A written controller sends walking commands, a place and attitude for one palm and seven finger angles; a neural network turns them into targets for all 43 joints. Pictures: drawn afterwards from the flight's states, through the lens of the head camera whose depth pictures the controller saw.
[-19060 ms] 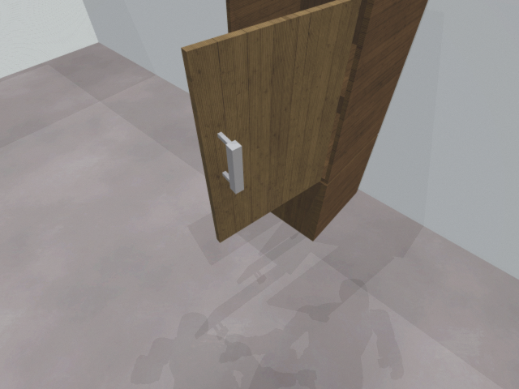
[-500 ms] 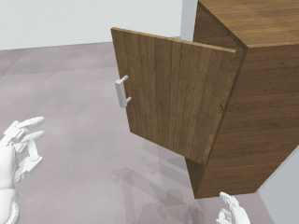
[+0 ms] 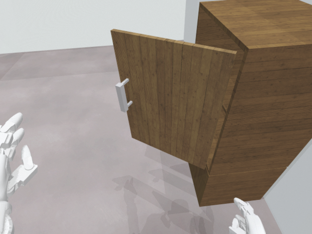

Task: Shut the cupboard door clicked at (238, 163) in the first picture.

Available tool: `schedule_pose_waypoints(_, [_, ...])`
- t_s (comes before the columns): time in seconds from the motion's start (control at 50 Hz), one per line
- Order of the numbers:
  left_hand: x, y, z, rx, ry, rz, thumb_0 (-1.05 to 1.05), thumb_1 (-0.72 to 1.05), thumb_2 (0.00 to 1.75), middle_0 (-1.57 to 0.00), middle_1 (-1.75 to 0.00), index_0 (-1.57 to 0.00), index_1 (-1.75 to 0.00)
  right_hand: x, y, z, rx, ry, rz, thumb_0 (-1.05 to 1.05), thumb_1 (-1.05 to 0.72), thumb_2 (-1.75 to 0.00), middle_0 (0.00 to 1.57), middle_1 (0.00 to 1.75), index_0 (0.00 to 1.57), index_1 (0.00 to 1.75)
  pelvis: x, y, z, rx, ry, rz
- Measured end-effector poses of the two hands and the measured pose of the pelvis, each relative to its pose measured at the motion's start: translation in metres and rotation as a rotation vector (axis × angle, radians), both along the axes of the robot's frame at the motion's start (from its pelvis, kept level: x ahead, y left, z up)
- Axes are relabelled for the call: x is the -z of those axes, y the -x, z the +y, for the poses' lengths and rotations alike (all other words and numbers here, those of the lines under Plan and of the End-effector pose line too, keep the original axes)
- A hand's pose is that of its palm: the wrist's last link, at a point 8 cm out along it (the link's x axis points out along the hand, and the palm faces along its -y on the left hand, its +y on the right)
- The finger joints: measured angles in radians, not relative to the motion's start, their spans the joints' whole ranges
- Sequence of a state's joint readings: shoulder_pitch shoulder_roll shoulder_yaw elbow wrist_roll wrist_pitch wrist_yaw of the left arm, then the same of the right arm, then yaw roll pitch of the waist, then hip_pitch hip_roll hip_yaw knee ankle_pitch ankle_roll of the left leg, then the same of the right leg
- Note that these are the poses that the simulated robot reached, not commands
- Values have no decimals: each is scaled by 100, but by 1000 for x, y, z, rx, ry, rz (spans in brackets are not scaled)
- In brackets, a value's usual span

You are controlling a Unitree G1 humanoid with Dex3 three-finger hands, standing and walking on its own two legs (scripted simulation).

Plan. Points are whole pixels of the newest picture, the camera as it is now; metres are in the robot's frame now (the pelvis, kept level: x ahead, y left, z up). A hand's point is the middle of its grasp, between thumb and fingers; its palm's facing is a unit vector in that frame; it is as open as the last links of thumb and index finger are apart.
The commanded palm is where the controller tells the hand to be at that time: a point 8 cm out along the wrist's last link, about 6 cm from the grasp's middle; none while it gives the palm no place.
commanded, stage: step back with the hand held close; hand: left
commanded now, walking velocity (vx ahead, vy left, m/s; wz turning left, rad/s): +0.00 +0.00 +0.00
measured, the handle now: (125, 95) +0.64 +0.22 -0.01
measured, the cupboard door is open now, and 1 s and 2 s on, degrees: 55 55 55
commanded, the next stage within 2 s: stop stepping back and stand still in 1.56 s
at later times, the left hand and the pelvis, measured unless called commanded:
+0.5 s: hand (17, 173) +0.18 +0.29 +0.15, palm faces +0.38 -0.77 -0.51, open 7.5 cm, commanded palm +0.11 +0.33 +0.17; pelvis -0.03 +0.03 -0.01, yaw -1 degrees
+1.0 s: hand out of the picture +0.10 +0.29 +0.16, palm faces +0.45 -0.78 -0.43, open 7.5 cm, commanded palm +0.03 +0.33 +0.17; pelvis -0.10 +0.02 -0.02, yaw +1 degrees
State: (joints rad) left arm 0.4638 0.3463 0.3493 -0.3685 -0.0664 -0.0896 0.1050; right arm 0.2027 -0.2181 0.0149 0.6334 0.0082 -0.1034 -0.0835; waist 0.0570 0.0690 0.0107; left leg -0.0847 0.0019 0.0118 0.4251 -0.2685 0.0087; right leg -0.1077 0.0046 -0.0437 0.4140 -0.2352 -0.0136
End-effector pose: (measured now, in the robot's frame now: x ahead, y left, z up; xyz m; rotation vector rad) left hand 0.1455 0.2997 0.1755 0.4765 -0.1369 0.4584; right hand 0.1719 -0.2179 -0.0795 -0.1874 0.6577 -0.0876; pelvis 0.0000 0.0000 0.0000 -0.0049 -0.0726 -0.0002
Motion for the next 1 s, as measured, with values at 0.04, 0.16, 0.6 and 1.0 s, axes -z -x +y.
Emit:
schedule_pose_waypoints(0.04, [1, 0, 0, -5, 0, 5, 2, 89, 90, -22, -30, -21, -30, 1, 1, 0, 1, -2, 6, 1, -90, -90, 20, 30, 20, 30, 0, 0, 0, 1, 0, 1])
schedule_pose_waypoints(0.16, [-1, -3, 9, -6, -52, 1, 2, 89, 90, -21, -30, -21, -30, 7, 6, -6, 22, 7, 54, 1, -90, -90, 20, 30, 20, 30, 2, 3, 4, -8, 18, 61])
schedule_pose_waypoints(0.6, [3, 31, 34, 82, -122, -33, 2, 88, 90, -22, -30, -21, -30, -4, 59, 6, 105, 80, 63, 1, -90, -90, 20, 30, 20, 30, 13, 49, 32, 14, 9, 87])
schedule_pose_waypoints(1.0, [2, 86, 23, 100, -131, -176, 2, 88, 90, -22, -30, -21, -30, 10, 136, -5, 86, 116, 120, 1, -90, -90, 20, 30, 21, 30, 22, 103, 25, -10, 23, 77])
